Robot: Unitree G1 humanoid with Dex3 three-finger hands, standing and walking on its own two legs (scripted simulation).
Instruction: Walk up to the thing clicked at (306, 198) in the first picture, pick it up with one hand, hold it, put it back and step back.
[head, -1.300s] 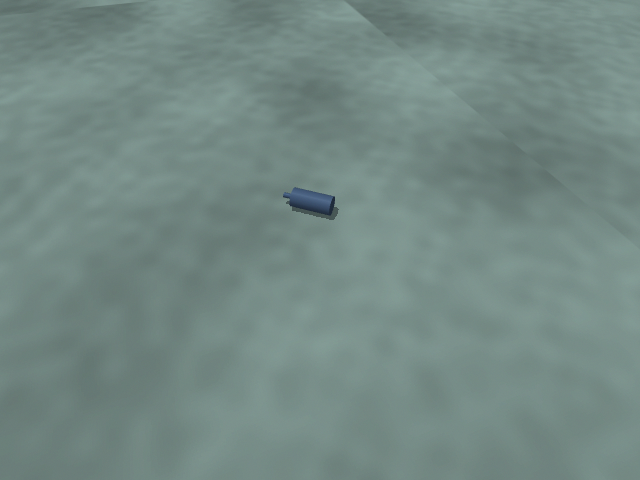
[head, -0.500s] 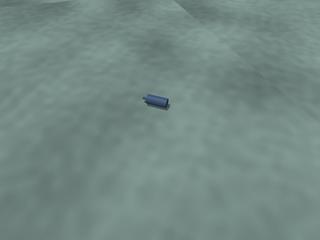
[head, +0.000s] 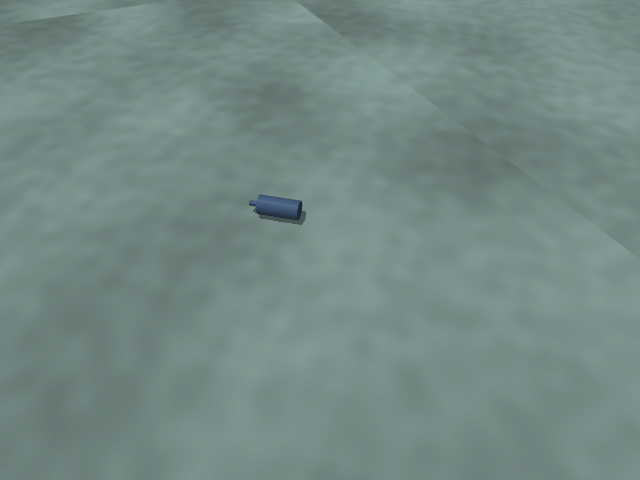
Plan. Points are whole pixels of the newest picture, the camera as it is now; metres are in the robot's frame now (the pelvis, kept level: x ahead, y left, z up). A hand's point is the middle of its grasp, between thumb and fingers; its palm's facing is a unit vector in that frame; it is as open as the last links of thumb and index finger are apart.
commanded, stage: walk up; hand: left
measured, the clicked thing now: (274, 206) +1.37 +0.16 -0.73
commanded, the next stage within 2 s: none
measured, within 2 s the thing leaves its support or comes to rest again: neither
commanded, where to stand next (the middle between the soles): +0.98 +0.00 m, yaw -16 degrees
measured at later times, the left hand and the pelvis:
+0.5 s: hand (150, 442) +0.24 +0.25 -0.15, palm faces -0.11 -0.92 -0.37, open 7.4 cm; pelvis +0.19 -0.03 -0.01, yaw -7 degrees
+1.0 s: hand (201, 257) +0.58 +0.23 -0.13, palm faces -0.21 -0.88 -0.44, open 7.3 cm; pelvis +0.42 -0.03 -0.02, yaw -12 degrees
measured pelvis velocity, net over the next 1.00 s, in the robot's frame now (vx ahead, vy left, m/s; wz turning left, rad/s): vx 0.42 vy -0.03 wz -0.20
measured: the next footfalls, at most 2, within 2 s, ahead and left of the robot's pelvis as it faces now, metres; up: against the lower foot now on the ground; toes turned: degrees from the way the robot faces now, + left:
right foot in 0.12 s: +0.14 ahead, -0.17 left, +0.00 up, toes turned -6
left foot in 0.54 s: +0.38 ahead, +0.11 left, +0.00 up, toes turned -3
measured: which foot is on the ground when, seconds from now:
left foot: down 0.00-0.14, up 0.16-0.52, down 0.54-0.92, up 0.94-1.00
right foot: up 0.00-0.10, down 0.12-0.56, up 0.58-0.90, down 0.92-1.00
